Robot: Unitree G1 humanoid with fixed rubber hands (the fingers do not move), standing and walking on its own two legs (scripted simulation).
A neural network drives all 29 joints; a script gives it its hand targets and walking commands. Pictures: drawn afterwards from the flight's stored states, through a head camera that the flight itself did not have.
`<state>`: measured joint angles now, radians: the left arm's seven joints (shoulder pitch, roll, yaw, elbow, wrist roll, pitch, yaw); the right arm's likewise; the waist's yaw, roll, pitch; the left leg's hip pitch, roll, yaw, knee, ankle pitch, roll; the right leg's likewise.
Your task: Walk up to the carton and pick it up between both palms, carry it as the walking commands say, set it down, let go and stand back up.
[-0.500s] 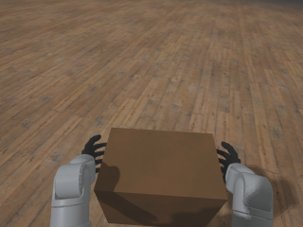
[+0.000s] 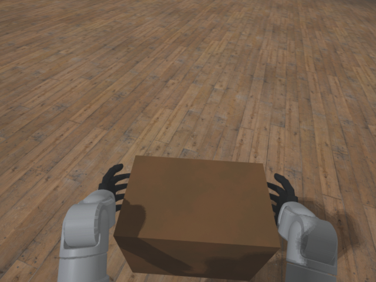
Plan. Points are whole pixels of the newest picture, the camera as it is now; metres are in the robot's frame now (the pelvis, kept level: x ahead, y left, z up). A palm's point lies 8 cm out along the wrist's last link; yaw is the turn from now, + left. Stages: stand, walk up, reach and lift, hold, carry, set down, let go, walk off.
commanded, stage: carry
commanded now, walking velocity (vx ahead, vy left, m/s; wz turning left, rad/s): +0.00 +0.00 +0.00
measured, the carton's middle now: (194, 220) +0.25 +0.00 +0.02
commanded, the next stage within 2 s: none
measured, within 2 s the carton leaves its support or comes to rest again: neither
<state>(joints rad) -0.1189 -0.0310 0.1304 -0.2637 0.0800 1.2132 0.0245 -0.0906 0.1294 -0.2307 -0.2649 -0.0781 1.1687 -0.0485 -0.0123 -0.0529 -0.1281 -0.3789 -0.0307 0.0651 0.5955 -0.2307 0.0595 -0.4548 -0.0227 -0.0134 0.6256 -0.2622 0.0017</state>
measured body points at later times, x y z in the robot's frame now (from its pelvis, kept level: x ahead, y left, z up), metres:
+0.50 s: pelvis -0.02 -0.01 +0.00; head -0.05 -0.01 +0.45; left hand +0.25 +0.17 +0.07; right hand +0.24 -0.19 +0.07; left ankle +0.05 +0.08 -0.73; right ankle +0.07 -0.13 -0.73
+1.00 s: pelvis +0.01 -0.02 +0.00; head -0.01 -0.02 +0.45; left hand +0.28 +0.15 +0.08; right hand +0.27 -0.20 +0.07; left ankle +0.05 +0.08 -0.73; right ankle +0.07 -0.13 -0.73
